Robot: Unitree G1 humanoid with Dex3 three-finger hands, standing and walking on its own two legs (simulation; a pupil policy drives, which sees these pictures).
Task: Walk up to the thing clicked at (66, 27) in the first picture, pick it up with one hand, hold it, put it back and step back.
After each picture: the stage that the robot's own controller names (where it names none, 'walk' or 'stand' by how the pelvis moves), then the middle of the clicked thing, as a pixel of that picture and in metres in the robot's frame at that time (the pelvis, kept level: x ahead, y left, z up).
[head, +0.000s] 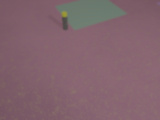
stand; (64, 21) +1.80 +0.24 -0.65
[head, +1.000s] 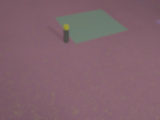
walk; (66, 34) +1.67 +0.14 -0.64
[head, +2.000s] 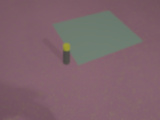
walk; (66, 54) +1.09 +0.11 -0.65
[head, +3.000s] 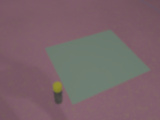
walk; (58, 93) +0.67 +0.17 -0.65
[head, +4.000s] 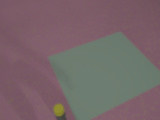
stand; (60, 115) +0.46 +0.17 -0.63
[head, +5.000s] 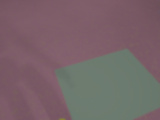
stand; out of the picture +0.43 +0.16 -0.65
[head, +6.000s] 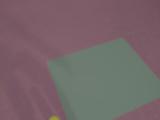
stand; out of the picture +0.36 +0.18 -0.64
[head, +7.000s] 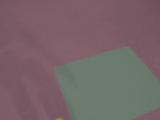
stand; out of the picture +0.40 +0.18 -0.65
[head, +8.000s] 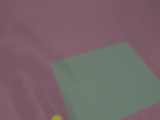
stand; out of the picture +0.39 +0.18 -0.65
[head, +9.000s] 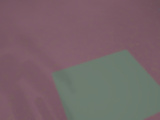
stand; out of the picture +0.36 +0.18 -0.65
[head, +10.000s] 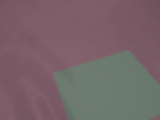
stand; out of the picture +0.35 +0.18 -0.66
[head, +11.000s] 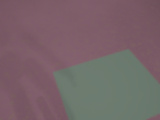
stand; out of the picture +0.36 +0.18 -0.66
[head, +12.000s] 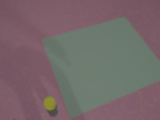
go down; (51, 107) +0.40 +0.17 -0.56
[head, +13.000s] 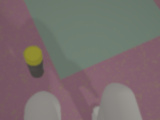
go down; (35, 64) +0.48 +0.17 -0.28
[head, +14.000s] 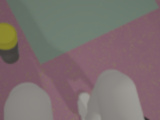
close in; (7, 47) +0.47 +0.19 -0.21
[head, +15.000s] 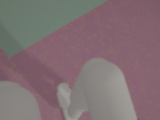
close; out of the picture +0.47 +0.21 -0.18
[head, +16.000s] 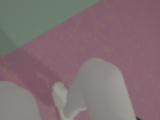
lift; out of the picture +0.46 +0.21 -0.18
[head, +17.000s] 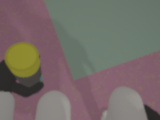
lift; (29, 74) +0.35 +0.19 -0.03
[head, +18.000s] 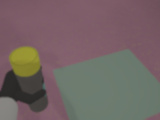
hold; (32, 84) +0.32 +0.17 +0.09
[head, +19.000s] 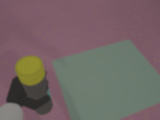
hold; (37, 89) +0.32 +0.16 +0.04
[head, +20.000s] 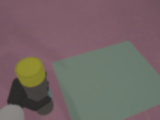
crouch; (38, 90) +0.32 +0.16 +0.04
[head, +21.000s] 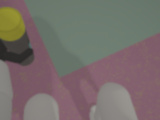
crouch; (18, 43) +0.47 +0.16 -0.05
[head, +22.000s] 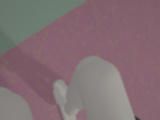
lower; out of the picture +0.48 +0.22 -0.18
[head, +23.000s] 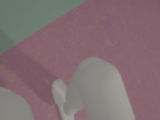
lower; out of the picture +0.49 +0.23 -0.18
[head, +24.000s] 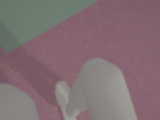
lower; out of the picture +0.49 +0.22 -0.17
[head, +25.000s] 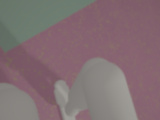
lower; out of the picture +0.47 +0.21 -0.18
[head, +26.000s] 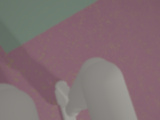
loosen; out of the picture +0.47 +0.19 -0.18
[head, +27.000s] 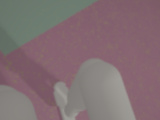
withdraw; out of the picture +0.47 +0.19 -0.19
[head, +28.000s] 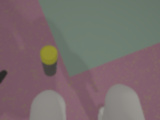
walk; (49, 63) +0.47 +0.13 -0.29
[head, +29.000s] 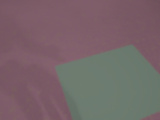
stand; out of the picture +0.38 +0.13 -0.59
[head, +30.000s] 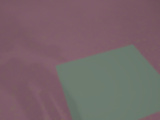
stand; out of the picture +0.39 +0.14 -0.60
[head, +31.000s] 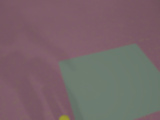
stand; out of the picture +0.39 +0.14 -0.61
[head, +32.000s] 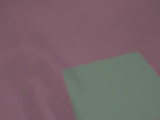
walk; out of the picture +0.40 +0.14 -0.65
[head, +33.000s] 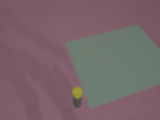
walk; (77, 98) +0.54 +0.06 -0.64
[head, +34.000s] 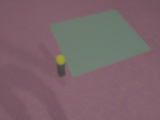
walk; (61, 66) +0.82 +0.15 -0.64
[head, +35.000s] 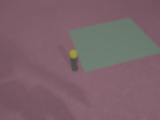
stand; (74, 61) +1.06 +0.18 -0.64
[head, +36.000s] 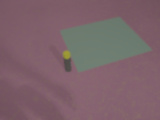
stand; (67, 61) +1.05 +0.17 -0.66
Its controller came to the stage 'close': yes
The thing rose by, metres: 0.69
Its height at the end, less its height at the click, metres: +0.00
